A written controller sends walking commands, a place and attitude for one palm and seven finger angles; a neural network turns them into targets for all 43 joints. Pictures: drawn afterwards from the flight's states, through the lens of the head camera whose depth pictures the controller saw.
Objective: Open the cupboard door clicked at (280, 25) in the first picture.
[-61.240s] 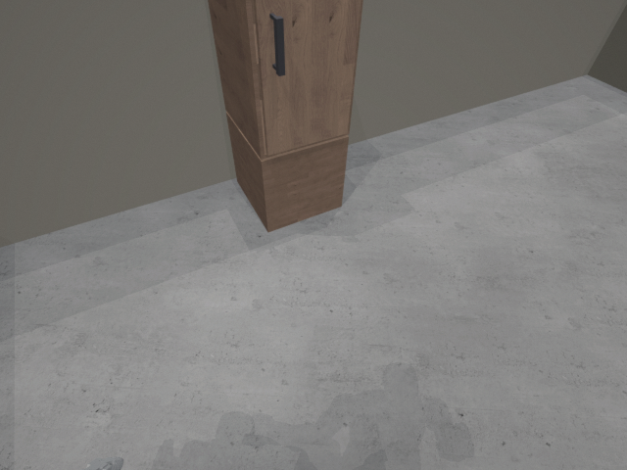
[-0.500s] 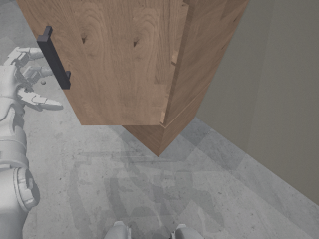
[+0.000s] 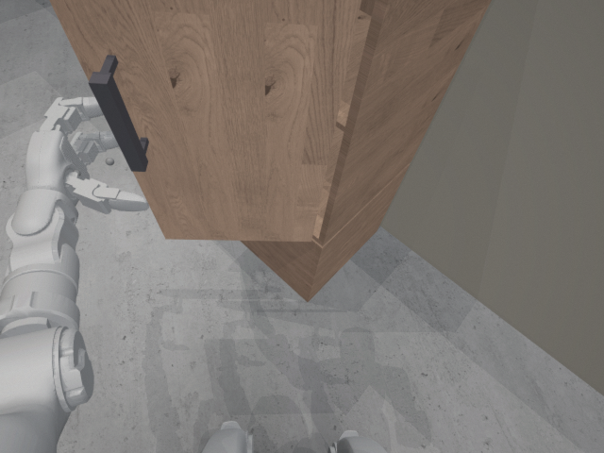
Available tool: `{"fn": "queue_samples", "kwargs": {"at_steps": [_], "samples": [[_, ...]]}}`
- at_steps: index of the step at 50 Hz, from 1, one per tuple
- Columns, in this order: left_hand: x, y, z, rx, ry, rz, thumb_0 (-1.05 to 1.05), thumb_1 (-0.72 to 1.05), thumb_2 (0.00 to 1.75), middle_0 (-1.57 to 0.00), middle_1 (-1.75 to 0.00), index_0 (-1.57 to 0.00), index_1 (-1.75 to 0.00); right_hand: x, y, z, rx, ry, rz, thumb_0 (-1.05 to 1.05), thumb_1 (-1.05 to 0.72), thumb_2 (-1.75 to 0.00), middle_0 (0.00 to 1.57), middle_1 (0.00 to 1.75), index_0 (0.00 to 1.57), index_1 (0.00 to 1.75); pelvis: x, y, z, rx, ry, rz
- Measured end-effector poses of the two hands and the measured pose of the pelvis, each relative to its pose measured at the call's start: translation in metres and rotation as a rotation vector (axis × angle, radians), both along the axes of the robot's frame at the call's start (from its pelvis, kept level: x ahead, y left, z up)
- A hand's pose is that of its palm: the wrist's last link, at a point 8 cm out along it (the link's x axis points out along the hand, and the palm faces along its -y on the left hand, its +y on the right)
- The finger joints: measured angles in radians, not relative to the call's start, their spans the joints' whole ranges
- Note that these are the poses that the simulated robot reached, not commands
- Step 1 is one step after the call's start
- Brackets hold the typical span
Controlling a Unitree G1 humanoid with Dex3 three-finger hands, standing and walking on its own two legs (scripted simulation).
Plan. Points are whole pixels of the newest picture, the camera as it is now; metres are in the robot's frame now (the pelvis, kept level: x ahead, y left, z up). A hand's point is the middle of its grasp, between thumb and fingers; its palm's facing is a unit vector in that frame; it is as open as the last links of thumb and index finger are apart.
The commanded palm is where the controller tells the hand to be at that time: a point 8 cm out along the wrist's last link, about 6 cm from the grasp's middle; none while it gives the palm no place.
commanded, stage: slide the fingers in behind the handle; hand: left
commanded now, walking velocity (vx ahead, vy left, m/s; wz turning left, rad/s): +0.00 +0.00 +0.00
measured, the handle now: (126, 117) +0.54 +0.24 +0.09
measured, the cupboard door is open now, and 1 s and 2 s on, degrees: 44 53 53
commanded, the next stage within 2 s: draw the hand back to the body in 0.40 s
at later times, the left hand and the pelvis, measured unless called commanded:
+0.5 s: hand (111, 163) +0.46 +0.24 +0.09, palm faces +0.10 -1.00 +0.00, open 14.6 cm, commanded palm +0.44 +0.26 +0.09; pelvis +0.00 +0.00 +0.00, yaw +1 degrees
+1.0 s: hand (74, 210) +0.35 +0.23 +0.14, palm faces +0.05 -1.00 -0.01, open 14.1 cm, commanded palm +0.31 +0.28 +0.15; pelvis +0.01 +0.00 +0.03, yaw +1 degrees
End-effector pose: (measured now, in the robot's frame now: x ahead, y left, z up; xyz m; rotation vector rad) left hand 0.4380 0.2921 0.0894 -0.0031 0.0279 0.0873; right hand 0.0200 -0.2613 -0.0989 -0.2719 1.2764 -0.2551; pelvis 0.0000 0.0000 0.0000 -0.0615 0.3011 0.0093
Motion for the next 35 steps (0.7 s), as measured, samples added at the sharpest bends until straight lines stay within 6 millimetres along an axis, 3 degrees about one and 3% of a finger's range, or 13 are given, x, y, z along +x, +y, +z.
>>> {"fn": "queue_samples", "kwargs": {"at_steps": [15, 28, 35], "samples": [[-0.003, -0.002, 0.0, 0.001, -0.001, 0.001, -0.01, -0.5, 0.3, -0.19, -1.18, -0.19, -1.16, 0.025, 0.002, -0.001, 0.008, -0.055, 0.042, 0.0, -0.9, -0.9, 0.21, 0.3, 0.2, 0.3, 0.002, 0.0, 0.001, 0.002, -0.008, 0.01], [-0.004, -0.003, 0.0, 0.006, -0.002, 0.011, -0.01, -0.5, 0.3, -0.19, -1.18, -0.19, -1.17, 0.024, 0.003, -0.004, 0.017, -0.038, 0.049, 0.0, -0.9, -0.9, 0.21, 0.3, 0.2, 0.3, 0.001, -0.001, 0.0, 0.002, -0.005, 0.016], [-0.026, -0.006, 0.003, 0.019, 0.006, -0.005, -0.01, -0.5, 0.3, -0.17, -1.16, -0.16, -1.15, 0.03, 0.005, 0.004, 0.037, -0.092, 0.006, 0.0, -0.9, -0.9, 0.21, 0.3, 0.2, 0.3, 0.009, 0.0, 0.009, 0.007, -0.038, -0.005]]}}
